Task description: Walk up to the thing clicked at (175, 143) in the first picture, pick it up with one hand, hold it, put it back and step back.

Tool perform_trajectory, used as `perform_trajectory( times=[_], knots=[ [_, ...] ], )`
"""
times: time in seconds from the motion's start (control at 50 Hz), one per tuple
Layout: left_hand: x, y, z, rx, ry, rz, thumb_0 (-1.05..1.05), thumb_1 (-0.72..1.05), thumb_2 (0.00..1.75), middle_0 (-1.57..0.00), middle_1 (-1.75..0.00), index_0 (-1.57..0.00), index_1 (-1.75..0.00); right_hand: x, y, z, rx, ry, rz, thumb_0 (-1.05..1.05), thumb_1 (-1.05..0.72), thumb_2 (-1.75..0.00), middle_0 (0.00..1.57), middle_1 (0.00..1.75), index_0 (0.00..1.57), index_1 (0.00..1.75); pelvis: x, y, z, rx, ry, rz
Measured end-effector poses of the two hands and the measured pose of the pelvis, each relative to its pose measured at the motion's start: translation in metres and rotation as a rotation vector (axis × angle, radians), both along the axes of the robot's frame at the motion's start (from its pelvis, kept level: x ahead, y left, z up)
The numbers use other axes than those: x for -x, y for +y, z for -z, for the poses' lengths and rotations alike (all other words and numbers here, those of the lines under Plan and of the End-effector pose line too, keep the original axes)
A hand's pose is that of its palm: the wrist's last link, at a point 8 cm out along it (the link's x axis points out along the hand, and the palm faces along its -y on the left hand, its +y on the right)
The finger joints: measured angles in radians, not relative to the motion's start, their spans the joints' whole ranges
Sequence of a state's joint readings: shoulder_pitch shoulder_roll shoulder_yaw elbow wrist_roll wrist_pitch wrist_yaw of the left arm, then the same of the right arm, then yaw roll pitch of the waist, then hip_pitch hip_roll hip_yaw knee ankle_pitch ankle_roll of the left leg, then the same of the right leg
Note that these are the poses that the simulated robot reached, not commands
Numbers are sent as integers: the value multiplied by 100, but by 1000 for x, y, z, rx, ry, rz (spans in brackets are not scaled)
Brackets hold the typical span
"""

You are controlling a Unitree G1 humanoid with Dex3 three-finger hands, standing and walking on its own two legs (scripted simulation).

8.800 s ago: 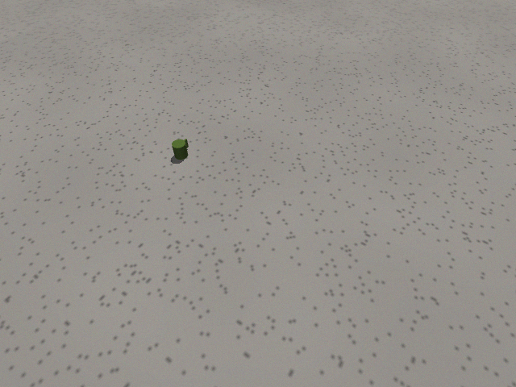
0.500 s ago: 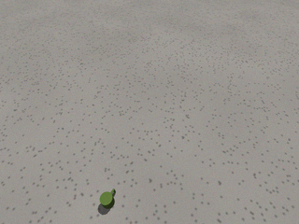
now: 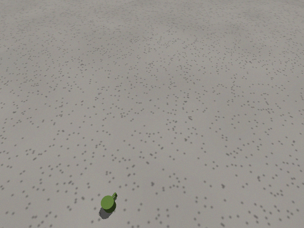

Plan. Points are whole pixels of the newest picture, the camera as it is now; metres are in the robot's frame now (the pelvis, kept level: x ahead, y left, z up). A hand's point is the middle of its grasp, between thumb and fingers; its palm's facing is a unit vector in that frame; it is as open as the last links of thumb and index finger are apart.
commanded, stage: rise first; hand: left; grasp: from above
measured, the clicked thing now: (110, 201) +0.39 +0.27 -0.74
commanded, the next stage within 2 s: none
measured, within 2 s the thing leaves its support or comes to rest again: neither
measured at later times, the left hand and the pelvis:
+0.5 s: hand out of the picture +0.13 +0.27 -0.21, palm faces -0.10 -0.89 -0.44, open 13.2 cm; pelvis -0.02 +0.01 -0.06, yaw +0 degrees
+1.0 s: hand out of the picture +0.13 +0.29 -0.31, palm faces -0.32 -0.74 -0.59, open 14.0 cm; pelvis -0.04 +0.02 -0.16, yaw +0 degrees
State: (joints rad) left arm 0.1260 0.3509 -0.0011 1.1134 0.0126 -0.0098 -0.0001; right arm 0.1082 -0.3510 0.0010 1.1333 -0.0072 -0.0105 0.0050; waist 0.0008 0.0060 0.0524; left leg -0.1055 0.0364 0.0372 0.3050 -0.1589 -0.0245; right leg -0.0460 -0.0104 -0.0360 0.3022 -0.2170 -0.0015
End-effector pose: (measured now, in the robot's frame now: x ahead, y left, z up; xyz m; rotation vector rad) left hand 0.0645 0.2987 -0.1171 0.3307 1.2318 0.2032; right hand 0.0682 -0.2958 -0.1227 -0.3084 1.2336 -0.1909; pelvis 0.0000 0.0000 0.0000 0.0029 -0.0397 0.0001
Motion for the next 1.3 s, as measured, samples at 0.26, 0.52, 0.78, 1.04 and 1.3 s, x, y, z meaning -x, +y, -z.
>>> perform_trajectory(
  times=[0.26, 0.52, 0.78, 1.04, 1.3],
  knots=[
    [-74, 0, 14, -15, -131, 67, 0, 36, 92, -13, -78, -15, -76, -5, 36, 11, -64, -171, 30, 1, -92, -90, 20, 30, 21, 30, 16, 2, 23, 2, 154, -6],
    [-59, 9, 52, -90, -100, 134, 0, -37, 97, -7, -106, -9, -104, -30, 47, 39, -53, -278, -7, 1, -89, -90, 20, 30, 21, 30, 18, 12, 64, 15, 268, -3],
    [-49, 13, 83, -149, -86, 227, -1, -51, 98, -7, -107, -8, -106, -75, 66, 64, -57, -413, -83, 1, -88, -90, 20, 30, 21, 30, 22, 17, 104, 37, 366, -3],
    [-78, 24, 160, -285, -120, 459, -1, -50, 97, -6, -109, -7, -107, -84, 64, 142, -67, -437, -164, 1, -86, -89, 20, 30, 21, 30, 42, 15, 180, 41, 511, 1],
    [-154, 27, 262, -509, -256, 760, -1, -52, 100, -6, -108, -7, -107, -26, 39, 286, -56, -247, -128, 1, -87, -89, 20, 30, 21, 30, 83, 10, 294, 46, 624, 34]
  ],
)
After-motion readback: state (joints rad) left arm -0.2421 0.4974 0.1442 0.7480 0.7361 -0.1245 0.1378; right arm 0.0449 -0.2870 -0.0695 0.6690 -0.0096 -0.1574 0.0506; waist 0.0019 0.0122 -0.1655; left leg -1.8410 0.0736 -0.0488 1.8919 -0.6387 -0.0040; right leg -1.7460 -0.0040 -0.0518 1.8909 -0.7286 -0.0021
